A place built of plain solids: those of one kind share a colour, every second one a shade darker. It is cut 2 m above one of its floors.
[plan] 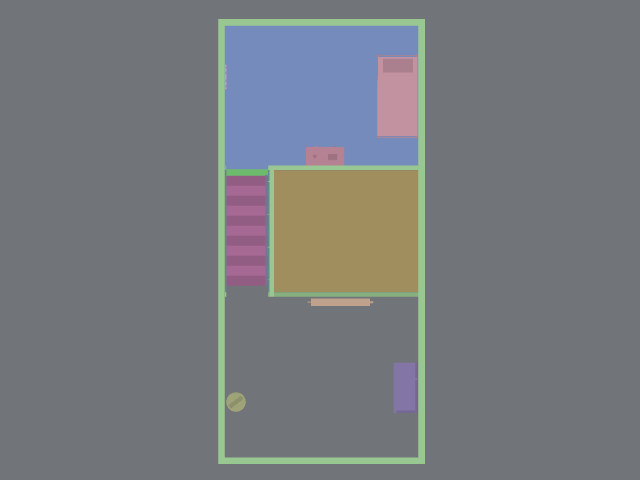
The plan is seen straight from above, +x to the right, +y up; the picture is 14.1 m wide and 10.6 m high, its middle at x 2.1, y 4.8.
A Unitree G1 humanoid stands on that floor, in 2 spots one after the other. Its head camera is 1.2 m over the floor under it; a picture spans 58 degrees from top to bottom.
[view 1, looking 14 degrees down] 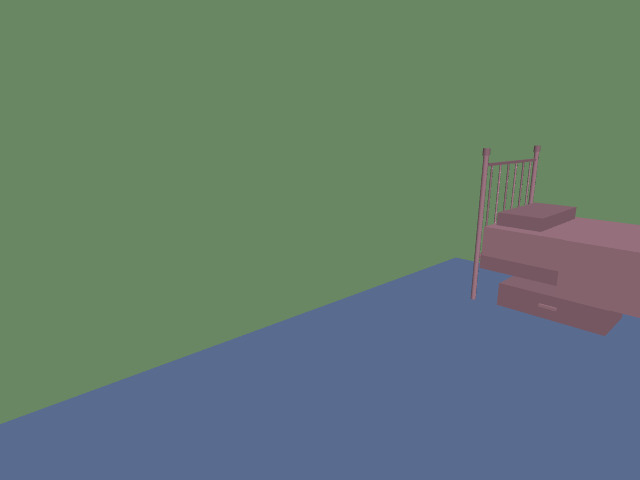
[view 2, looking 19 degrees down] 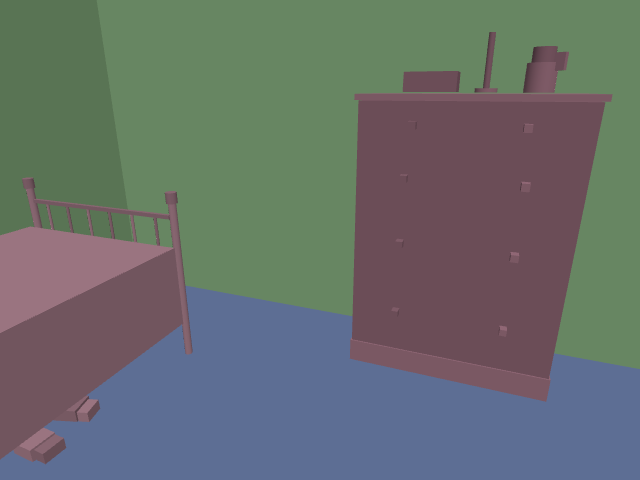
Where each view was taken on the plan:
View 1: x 0.49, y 7.45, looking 47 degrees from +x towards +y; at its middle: wall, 2.94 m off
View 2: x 2.13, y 8.53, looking -69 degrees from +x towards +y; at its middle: wall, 2.36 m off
